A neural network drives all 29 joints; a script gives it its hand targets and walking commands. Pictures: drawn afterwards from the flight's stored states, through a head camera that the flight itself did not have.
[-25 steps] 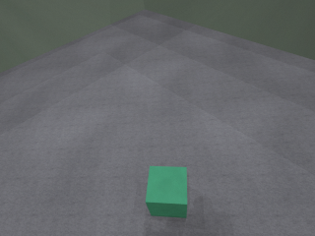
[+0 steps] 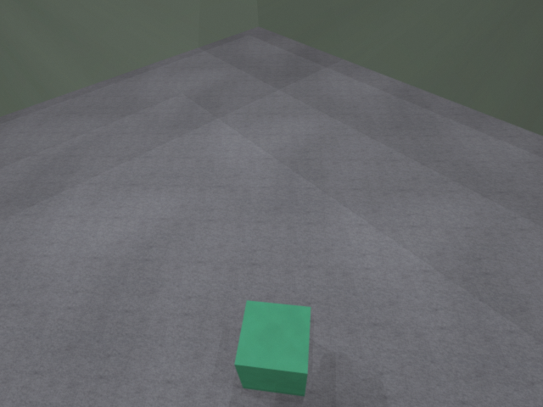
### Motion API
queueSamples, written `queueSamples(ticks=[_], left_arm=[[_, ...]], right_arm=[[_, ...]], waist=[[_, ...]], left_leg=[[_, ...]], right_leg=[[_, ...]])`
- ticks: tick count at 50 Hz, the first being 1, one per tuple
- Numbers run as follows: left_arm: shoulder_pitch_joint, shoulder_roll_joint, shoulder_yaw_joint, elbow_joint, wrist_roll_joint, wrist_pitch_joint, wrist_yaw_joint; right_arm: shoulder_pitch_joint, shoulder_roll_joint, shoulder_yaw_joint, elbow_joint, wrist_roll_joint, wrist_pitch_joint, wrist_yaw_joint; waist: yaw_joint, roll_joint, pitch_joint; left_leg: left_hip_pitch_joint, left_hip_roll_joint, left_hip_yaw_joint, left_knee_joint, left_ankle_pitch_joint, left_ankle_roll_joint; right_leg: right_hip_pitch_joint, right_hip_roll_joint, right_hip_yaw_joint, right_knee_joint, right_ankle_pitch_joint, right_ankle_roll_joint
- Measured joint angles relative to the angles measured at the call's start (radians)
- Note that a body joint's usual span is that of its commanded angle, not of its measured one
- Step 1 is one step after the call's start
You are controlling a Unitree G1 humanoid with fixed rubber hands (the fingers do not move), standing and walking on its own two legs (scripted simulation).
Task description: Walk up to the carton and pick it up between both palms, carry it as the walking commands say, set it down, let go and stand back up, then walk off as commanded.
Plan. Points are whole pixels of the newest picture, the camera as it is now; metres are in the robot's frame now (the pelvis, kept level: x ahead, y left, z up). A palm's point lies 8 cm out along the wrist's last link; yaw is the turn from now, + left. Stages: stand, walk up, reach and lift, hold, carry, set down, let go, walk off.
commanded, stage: walk up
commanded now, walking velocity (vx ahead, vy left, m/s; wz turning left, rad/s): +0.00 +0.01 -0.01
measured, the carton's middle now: (275, 348) +0.43 +0.04 -0.65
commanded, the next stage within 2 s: none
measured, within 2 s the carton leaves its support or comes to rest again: neither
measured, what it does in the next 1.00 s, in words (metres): stands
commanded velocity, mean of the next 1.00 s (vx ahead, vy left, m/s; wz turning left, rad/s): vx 0.02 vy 0.02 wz -0.03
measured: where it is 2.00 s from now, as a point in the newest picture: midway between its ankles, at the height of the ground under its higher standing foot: outside the picture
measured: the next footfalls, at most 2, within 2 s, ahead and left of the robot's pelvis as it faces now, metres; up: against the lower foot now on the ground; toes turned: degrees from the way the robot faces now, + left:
left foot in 1.24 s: +0.13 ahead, +0.13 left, +0.00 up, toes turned +5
right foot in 1.62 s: +0.10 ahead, -0.12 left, +0.00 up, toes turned -11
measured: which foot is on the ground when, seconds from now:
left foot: down 0.00-0.96, up 0.98-1.00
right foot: down 0.00-1.00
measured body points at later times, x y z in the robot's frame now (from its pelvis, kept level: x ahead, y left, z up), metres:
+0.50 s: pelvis +0.01 -0.01 +0.00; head +0.01 -0.02 +0.45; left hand -0.01 +0.20 -0.16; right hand -0.02 -0.21 -0.17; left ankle -0.05 +0.17 -0.74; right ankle -0.01 -0.06 -0.74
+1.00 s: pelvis +0.02 -0.01 -0.01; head +0.02 -0.02 +0.44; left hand -0.01 +0.20 -0.17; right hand -0.01 -0.22 -0.17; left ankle -0.05 +0.16 -0.74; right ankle -0.01 -0.06 -0.74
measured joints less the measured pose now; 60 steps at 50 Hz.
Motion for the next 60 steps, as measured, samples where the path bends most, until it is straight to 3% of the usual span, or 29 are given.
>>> queueSamples(ticks=[48, 50, 52, 55, 57, 60], left_arm=[[0.059, -0.020, 0.002, -0.005, -0.002, -0.001, 0.005], [0.071, -0.026, 0.020, -0.021, 0.006, 0.002, 0.002], [0.092, -0.029, 0.032, -0.032, 0.014, 0.003, 0.001], [0.141, -0.019, 0.037, -0.029, 0.029, -0.005, -0.002], [0.173, -0.006, 0.048, -0.016, 0.031, -0.009, 0.000], [0.192, 0.010, 0.057, 0.004, 0.034, -0.007, -0.003]], right_arm=[[0.068, 0.017, 0.019, 0.006, -0.003, 0.002, -0.021], [0.063, 0.006, 0.009, 0.003, -0.018, 0.012, -0.012], [0.054, -0.018, -0.001, -0.003, -0.033, 0.026, 0.000], [0.037, -0.048, -0.006, -0.024, -0.035, 0.014, 0.017], [0.020, -0.049, -0.006, -0.047, -0.021, -0.007, 0.023], [-0.004, -0.039, -0.001, -0.080, -0.015, -0.025, 0.025]], waist=[[0.000, 0.004, 0.000], [0.009, 0.009, -0.007], [0.035, 0.016, -0.014], [0.059, 0.029, -0.013], [0.044, 0.025, -0.008], [0.022, 0.009, 0.008]], left_leg=[[-0.024, 0.036, -0.024, 0.056, -0.048, -0.029], [-0.070, 0.031, -0.017, 0.154, -0.103, -0.017], [-0.160, 0.000, -0.028, 0.369, -0.147, 0.002], [-0.271, -0.014, -0.022, 0.565, -0.096, 0.013], [-0.310, -0.007, -0.011, 0.548, -0.110, 0.021], [-0.315, -0.005, 0.007, 0.396, -0.141, 0.032]], right_leg=[[-0.005, 0.031, -0.021, 0.028, -0.044, -0.023], [-0.024, 0.030, -0.013, 0.043, -0.048, -0.022], [-0.043, 0.026, 0.010, 0.057, -0.052, -0.018], [-0.026, 0.034, 0.042, 0.022, -0.032, -0.010], [-0.002, 0.039, 0.045, -0.010, -0.020, -0.005], [0.016, 0.041, 0.038, 0.002, -0.039, 0.007]])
